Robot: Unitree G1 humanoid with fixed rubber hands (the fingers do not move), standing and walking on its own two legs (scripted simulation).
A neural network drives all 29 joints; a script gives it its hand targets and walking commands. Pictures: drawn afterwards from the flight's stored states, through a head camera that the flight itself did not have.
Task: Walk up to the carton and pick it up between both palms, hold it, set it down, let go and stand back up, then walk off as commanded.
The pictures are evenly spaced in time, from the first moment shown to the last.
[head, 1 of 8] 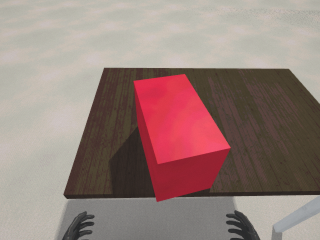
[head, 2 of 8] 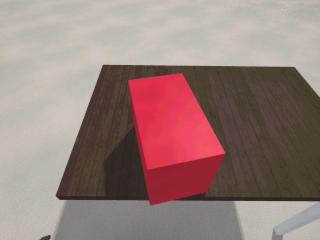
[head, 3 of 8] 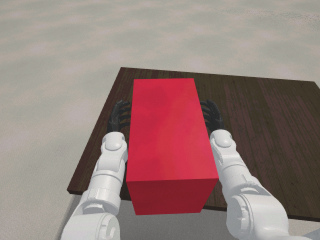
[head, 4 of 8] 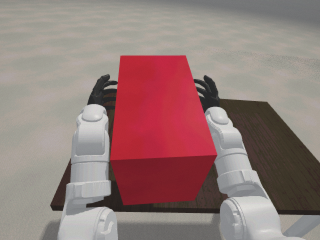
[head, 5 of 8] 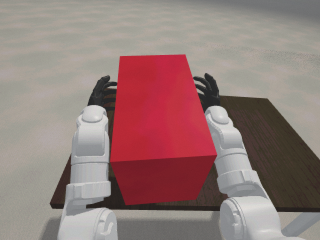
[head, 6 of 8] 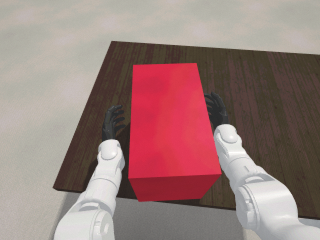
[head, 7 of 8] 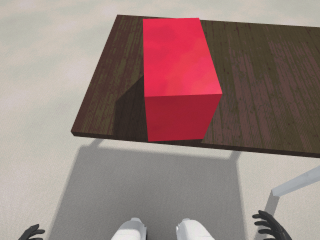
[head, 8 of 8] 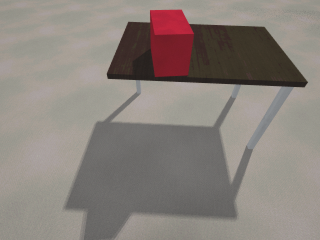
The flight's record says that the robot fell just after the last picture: no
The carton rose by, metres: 0.18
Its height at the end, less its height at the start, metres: +0.00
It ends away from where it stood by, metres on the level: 0.02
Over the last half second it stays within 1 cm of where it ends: yes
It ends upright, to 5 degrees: yes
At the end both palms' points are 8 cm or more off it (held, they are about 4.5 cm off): yes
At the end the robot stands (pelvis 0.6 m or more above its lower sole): yes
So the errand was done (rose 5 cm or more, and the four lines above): yes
